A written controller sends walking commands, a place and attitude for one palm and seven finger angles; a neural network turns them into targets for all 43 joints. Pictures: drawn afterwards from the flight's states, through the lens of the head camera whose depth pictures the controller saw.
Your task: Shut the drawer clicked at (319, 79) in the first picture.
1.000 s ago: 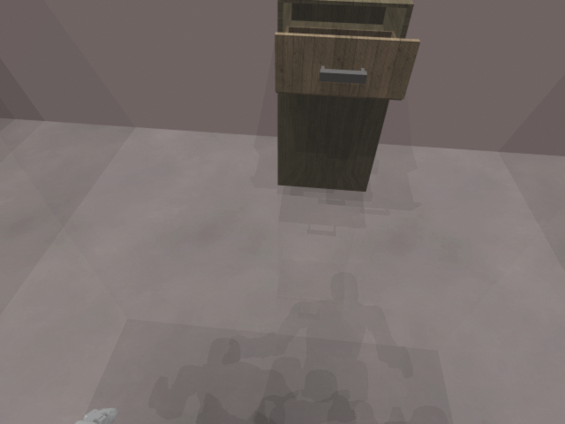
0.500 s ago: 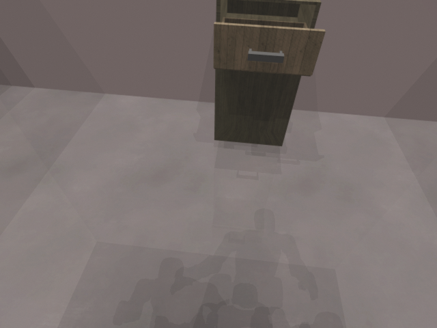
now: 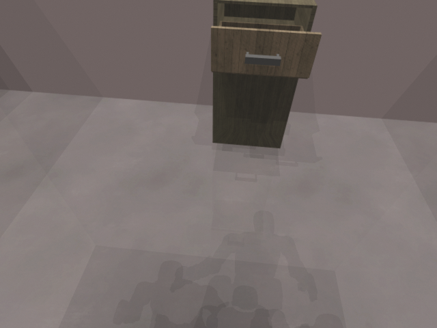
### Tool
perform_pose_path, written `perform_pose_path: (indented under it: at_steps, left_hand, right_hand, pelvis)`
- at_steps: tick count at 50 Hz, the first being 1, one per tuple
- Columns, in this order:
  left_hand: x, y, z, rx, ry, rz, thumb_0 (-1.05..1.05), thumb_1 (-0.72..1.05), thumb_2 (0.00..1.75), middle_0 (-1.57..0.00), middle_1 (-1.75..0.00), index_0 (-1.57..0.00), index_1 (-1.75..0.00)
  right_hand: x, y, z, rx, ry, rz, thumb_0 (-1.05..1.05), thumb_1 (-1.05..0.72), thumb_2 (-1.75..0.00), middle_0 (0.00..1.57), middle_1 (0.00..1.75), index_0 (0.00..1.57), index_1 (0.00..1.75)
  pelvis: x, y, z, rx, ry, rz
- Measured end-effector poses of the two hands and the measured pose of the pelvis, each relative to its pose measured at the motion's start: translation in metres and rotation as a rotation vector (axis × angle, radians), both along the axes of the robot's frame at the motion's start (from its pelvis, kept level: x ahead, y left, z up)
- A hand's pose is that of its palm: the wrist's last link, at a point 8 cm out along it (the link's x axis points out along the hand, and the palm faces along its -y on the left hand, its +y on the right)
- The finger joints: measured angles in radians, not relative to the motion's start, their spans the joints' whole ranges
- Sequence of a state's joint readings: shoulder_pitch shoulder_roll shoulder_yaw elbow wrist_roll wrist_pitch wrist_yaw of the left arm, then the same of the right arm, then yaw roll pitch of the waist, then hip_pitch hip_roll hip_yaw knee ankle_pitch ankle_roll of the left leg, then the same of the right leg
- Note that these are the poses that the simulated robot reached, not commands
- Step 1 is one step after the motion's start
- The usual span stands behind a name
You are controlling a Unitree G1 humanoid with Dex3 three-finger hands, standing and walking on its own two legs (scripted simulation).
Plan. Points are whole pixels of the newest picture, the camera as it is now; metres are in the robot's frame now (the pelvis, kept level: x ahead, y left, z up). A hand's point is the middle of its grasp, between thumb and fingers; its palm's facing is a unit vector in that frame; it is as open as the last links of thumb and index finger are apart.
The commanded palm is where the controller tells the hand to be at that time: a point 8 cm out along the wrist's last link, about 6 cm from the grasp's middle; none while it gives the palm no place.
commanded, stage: look at it before walking up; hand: left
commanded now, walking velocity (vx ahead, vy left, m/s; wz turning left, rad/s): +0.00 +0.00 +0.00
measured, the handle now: (262, 57) +1.08 -0.12 +0.00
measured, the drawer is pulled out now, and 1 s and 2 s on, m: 0.30 0.30 0.30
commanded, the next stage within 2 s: walk to a spot facing it in 0.44 s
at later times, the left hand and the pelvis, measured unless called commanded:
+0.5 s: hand out of the picture +0.08 +0.24 -0.16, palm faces -0.03 -0.94 -0.33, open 7.4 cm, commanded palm none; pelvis +0.01 +0.00 +0.00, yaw +0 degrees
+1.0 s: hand out of the picture +0.12 +0.14 -0.18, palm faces -0.13 -0.96 -0.24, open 7.4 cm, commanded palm none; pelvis +0.08 -0.06 -0.02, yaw -12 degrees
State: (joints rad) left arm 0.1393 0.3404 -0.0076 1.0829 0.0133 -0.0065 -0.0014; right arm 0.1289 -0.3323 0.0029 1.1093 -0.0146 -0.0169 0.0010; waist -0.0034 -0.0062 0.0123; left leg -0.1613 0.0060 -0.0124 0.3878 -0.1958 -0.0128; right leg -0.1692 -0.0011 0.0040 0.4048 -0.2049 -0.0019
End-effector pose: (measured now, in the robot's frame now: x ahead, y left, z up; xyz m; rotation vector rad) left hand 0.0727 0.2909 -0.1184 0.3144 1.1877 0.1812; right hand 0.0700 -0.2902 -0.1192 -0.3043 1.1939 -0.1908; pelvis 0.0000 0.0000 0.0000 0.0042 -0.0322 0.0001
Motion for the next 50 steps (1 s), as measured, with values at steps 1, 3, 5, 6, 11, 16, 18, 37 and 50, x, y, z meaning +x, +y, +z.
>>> perform_pose_path:
  at_steps: [1,3,5,6,11,16,18,37,50]
  left_hand:
    - [0.001,0.0,0.0,0.0,0.0,0.0,0.01,0.91,0.89,-0.21,-0.3,-0.2,-0.3]
    - [0.001,-0.001,0.0,0.0,0.0,-0.001,0.01,0.91,0.89,-0.21,-0.3,-0.2,-0.3]
    - [0.002,-0.001,0.0,0.0,0.003,-0.001,0.01,0.91,0.89,-0.21,-0.3,-0.2,-0.3]
    - [0.002,-0.001,0.0,0.0,0.005,-0.001,0.01,0.91,0.89,-0.21,-0.3,-0.2,-0.3]
    - [0.001,-0.001,0.0,0.001,0.016,0.0,0.01,0.91,0.89,-0.21,-0.3,-0.2,-0.3]
    - [0.0,-0.001,-0.001,0.001,0.024,0.004,0.01,0.91,0.89,-0.21,-0.3,-0.2,-0.3]
    - [0.0,-0.001,-0.001,0.001,0.024,0.005,0.01,0.91,0.89,-0.21,-0.3,-0.2,-0.3]
    - [-0.006,-0.022,-0.017,-0.054,0.099,-0.006,0.01,0.91,0.89,-0.2,-0.3,-0.2,-0.3]
    - [0.05,-0.102,-0.031,-0.094,0.111,-0.078,0.01,0.91,0.89,-0.2,-0.3,-0.2,-0.3]
  right_hand:
    - [0.001,0.0,0.0,0.0,-0.001,0.0,0.0,-0.9,-0.9,0.21,0.3,0.2,0.3]
    - [0.002,0.0,0.0,-0.001,-0.001,0.001,0.0,-0.9,-0.9,0.21,0.3,0.2,0.3]
    - [0.003,-0.001,0.0,-0.001,0.0,0.002,0.0,-0.9,-0.9,0.21,0.3,0.2,0.3]
    - [0.003,-0.001,0.0,-0.001,0.001,0.002,0.0,-0.9,-0.9,0.21,0.3,0.2,0.3]
    - [0.003,-0.003,0.0,-0.003,0.01,0.0,0.0,-0.9,-0.9,0.21,0.3,0.2,0.3]
    - [0.004,-0.004,0.001,-0.005,0.017,-0.002,0.0,-0.9,-0.9,0.21,0.3,0.2,0.3]
    - [0.004,-0.004,0.001,-0.006,0.018,-0.002,0.0,-0.9,-0.9,0.21,0.3,0.2,0.3]
    - [-0.008,0.012,-0.013,0.041,0.026,-0.067,0.0,-0.9,-0.9,0.2,0.3,0.2,0.3]
    - [-0.053,-0.009,-0.049,0.14,0.204,-0.271,0.01,-0.9,-0.9,0.21,0.3,0.2,0.3]
  pelvis:
    - [0.0,0.0,0.0,0.0,0.0,0.0]
    - [0.001,0.0,0.0,0.0,0.001,0.0]
    - [0.001,-0.001,0.0,0.001,0.003,-0.001]
    - [0.002,-0.001,0.0,0.001,0.003,-0.001]
    - [0.003,-0.001,0.001,0.0,0.005,-0.001]
    - [0.006,-0.002,0.001,-0.001,0.005,-0.001]
    - [0.006,-0.003,0.001,-0.001,0.004,-0.001]
    - [0.023,-0.004,-0.005,0.003,0.015,-0.071]
    - [0.076,-0.056,-0.023,0.005,0.014,-0.201]
